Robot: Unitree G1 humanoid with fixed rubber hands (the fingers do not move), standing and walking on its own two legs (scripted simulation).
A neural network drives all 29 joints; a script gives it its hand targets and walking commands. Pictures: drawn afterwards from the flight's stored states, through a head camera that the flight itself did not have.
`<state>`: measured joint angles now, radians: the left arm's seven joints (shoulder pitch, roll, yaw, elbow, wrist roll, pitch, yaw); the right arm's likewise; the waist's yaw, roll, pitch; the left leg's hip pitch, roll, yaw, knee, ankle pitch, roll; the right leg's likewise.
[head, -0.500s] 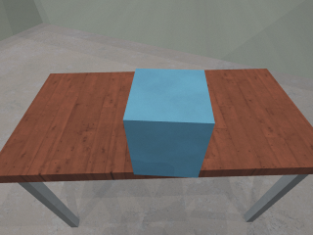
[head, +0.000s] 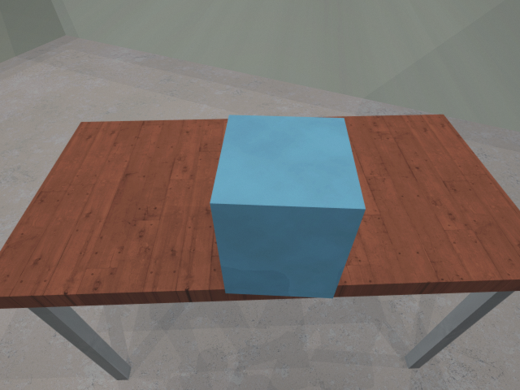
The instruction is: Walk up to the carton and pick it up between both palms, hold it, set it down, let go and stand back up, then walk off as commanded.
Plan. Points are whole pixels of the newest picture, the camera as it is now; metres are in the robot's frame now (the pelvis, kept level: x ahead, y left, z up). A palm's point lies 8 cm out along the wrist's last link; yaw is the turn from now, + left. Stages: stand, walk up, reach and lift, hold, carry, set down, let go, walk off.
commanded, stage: stand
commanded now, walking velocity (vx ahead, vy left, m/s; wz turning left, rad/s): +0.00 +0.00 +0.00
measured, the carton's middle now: (282, 209) +0.43 -0.02 +0.05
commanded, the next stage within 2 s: walk off in 0.66 s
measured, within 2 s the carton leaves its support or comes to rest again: neither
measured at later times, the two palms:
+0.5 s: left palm out of the picture +0.07 +0.29 -0.12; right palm out of the picture +0.08 -0.30 -0.11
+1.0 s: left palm out of the picture +0.06 +0.30 -0.13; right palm out of the picture +0.07 -0.31 -0.11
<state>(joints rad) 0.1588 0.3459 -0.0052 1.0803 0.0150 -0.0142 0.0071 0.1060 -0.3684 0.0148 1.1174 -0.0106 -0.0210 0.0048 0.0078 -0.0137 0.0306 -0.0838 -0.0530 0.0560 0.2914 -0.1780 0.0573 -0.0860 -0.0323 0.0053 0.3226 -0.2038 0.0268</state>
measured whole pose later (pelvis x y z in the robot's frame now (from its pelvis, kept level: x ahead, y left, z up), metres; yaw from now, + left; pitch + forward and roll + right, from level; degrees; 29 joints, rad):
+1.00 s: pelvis -0.03 -0.01 -0.01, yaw +2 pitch -1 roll +1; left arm 0.10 0.38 0.04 0.96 0.00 0.04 0.02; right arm 0.12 -0.37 -0.03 0.93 -0.01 0.00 -0.01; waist -0.03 -0.03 0.16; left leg -0.21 -0.06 0.03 0.42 -0.19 0.07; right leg -0.31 0.00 0.06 0.72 -0.40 -0.04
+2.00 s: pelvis -0.26 -0.02 -0.04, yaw +3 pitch -5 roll +1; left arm 0.16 0.44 0.08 0.79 -0.01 0.07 0.04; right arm 0.23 -0.38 -0.04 0.79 -0.04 0.06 0.00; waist -0.03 -0.10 0.21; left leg -0.27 -0.07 -0.03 0.72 -0.36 0.03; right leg -0.50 0.14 0.20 1.17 -0.52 -0.02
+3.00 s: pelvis -0.32 -0.03 -0.01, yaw +1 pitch -2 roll +1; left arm 0.16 0.34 0.02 0.97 0.01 -0.03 -0.01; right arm 0.15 -0.37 -0.02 0.95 0.00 -0.02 0.01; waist -0.02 0.00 0.02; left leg -0.25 -0.04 -0.11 0.46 -0.18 -0.02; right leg -0.13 0.02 0.05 0.49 -0.33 -0.01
